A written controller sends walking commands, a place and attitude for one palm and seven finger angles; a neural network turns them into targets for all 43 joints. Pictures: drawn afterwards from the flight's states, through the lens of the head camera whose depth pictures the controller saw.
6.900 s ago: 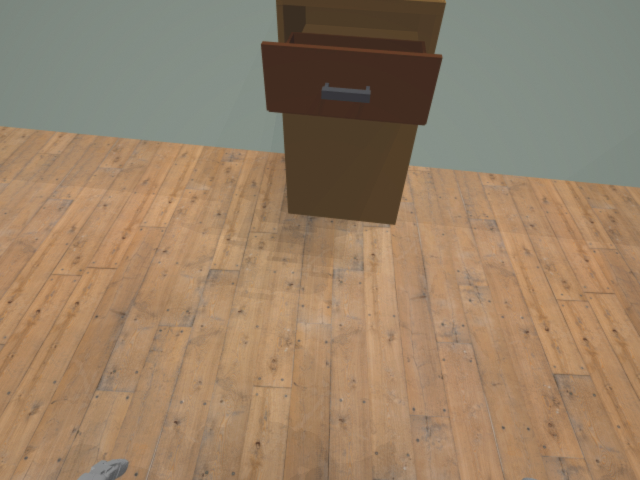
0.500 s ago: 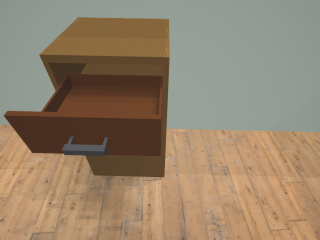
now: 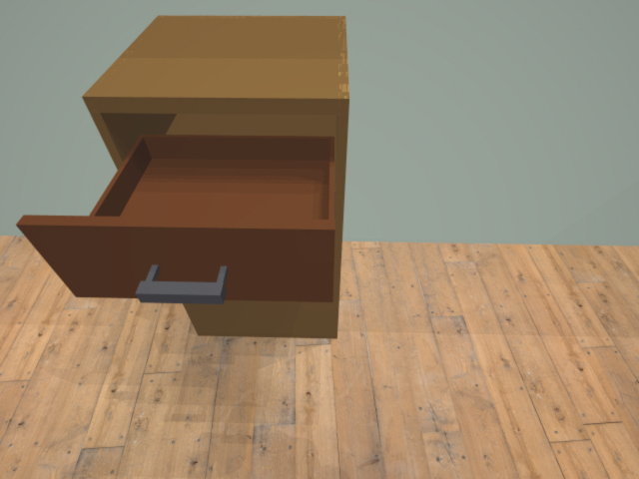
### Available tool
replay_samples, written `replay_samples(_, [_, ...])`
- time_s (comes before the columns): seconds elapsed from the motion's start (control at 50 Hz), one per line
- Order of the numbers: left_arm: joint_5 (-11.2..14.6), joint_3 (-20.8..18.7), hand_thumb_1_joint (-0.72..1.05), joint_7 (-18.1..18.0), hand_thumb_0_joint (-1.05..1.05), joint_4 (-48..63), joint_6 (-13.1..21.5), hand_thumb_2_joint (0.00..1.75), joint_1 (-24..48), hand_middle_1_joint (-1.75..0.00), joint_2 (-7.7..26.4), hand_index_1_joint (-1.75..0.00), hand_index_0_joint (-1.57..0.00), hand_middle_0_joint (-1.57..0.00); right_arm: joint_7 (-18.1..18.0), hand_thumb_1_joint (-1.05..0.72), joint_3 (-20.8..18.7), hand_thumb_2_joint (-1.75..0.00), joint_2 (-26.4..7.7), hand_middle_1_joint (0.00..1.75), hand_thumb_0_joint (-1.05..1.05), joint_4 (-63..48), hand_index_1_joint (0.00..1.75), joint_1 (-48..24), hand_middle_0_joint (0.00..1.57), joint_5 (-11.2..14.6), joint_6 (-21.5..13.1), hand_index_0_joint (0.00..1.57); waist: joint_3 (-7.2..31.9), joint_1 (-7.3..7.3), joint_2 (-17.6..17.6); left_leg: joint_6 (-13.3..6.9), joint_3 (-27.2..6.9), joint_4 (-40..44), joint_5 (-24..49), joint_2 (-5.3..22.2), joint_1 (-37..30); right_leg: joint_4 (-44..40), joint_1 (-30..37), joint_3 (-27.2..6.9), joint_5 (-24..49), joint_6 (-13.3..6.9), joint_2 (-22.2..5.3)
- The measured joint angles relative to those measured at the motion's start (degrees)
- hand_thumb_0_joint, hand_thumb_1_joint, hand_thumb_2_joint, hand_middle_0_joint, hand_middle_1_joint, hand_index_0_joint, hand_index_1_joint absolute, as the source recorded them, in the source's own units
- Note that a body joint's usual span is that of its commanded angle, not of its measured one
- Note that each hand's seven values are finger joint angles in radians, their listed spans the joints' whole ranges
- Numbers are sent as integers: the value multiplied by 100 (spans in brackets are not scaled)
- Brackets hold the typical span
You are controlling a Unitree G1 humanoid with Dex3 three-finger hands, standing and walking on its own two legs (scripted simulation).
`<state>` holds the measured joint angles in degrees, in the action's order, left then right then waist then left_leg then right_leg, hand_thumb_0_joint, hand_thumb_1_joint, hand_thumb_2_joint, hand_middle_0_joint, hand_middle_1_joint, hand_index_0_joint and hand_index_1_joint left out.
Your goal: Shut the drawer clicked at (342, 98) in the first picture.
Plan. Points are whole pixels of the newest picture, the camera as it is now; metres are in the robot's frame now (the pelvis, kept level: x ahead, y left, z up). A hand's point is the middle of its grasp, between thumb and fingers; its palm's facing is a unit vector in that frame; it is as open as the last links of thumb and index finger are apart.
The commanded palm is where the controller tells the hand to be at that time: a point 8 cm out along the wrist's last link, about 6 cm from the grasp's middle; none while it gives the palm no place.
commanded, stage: shuffle to correct the standing spot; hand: left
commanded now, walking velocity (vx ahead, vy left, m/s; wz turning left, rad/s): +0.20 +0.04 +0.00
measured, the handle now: (185, 281) +0.38 +0.23 +0.00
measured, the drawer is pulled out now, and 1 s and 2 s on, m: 0.30 0.30 0.30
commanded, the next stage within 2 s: come to a stop and stand still in 0.30 s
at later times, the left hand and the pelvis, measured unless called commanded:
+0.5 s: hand out of the picture +0.10 +0.18 -0.17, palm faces +0.05 -0.98 -0.21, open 7.3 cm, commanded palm none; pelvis +0.10 +0.01 +0.00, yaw +1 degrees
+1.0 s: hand (193, 476) +0.16 +0.20 -0.17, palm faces +0.07 -0.97 -0.25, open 7.3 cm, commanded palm none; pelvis +0.09 +0.01 -0.01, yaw +2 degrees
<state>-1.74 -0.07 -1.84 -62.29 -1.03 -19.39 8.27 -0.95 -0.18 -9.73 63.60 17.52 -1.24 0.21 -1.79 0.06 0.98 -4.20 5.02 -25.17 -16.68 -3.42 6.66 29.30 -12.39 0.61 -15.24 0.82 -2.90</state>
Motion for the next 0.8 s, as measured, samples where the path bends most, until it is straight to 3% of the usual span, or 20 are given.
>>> replay_samples(0.18, [23,-98,91,38,0,-16,156,90,-366,-30,-154,-30,-20,-20,11,-90,-39,-90,-91,30,1,83,30,323,20,10,12,20,19,5,213,139,-81,-679,-512,188,235,266,-5,167,-347,-30,113])
replay_samples(0.26, [16,-189,91,0,0,10,228,90,-398,-30,-168,-30,-20,-20,19,-90,-69,-90,-66,30,1,33,30,223,20,24,-2,20,-72,-61,98,244,-35,-1383,-941,304,708,248,111,272,-472,-43,79])
replay_samples(0.3, [12,-212,91,3,0,-2,207,90,-422,-30,-154,-30,-20,-21,24,-90,-82,-90,-58,30,1,-51,30,143,20,41,-76,20,-114,-84,-23,258,24,-1004,-727,343,714,336,164,255,-583,11,5])
replay_samples(0.32, [18,-221,91,13,0,-19,168,90,-436,-30,-146,-30,-20,-21,20,-90,-88,-90,-59,30,1,-103,30,119,20,37,-152,20,-126,-87,-95,235,110,-860,-273,326,640,514,135,213,-705,-8,-46])
replay_samples(0.38, [22,-216,91,27,0,-134,2,90,-352,-30,-176,-30,-20,-21,-40,-90,-114,-90,-70,30,1,-231,30,119,20,-31,-321,20,-67,-55,-136,78,278,-832,-434,249,423,2002,-380,108,-1294,-139,-34])
replay_samples(0.46, [18,-241,91,87,0,-1,16,90,21,-30,-147,-30,-20,-20,-72,-91,-48,-90,28,30,0,-265,30,236,20,-49,-378,20,-3,81,-55,62,257,-222,-358,169,33,3042,-1125,292,-1043,-122,-82])
replay_samples(0.52, [14,-273,94,6,2,207,34,90,401,-30,13,-30,-20,-21,-98,-90,51,-90,195,30,0,-194,30,309,20,-46,-374,20,-73,103,-53,93,178,193,-206,151,-210,2580,-1376,365,-591,-52,-102])
replay_samples(0.6, [63,-266,94,-26,2,503,98,90,785,-30,164,-30,-20,-20,-119,-90,91,-90,364,30,0,-80,30,292,20,-23,-248,20,-233,117,-19,225,71,191,-321,192,-353,1116,-1127,382,191,-49,-43])
replay_samples(0.62, [61,-257,94,-26,1,574,127,90,826,-30,186,-30,-20,-20,-116,-90,73,-90,388,30,0,-71,30,289,20,-9,-209,20,-259,113,-18,262,59,56,-429,205,-345,728,-987,372,560,-66,-21])
replay_samples(0.66, [40,-253,93,-39,1,662,203,90,884,-30,185,-30,-20,-20,-106,-90,-11,-90,383,30,0,-73,30,216,20,28,-113,20,-294,90,33,337,51,-540,-658,288,-120,561,-849,383,390,-190,51])
replay_samples(0.72, [31,-220,92,-75,0,696,253,90,1015,-30,95,-30,-20,-20,-132,-90,-184,-90,265,30,1,-170,30,-74,20,92,48,20,-436,125,95,461,-222,-2313,-1480,235,659,588,-799,430,68,-348,49])
replay_samples(0.8, [9,-193,91,-131,0,742,116,90,1100,-30,-64,-30,-20,-20,-112,-90,-338,-90,26,30,1,-370,30,-558,20,69,226,20,-603,73,79,580,-429,-3593,-1591,235,1450,316,-702,383,299,-329,13])
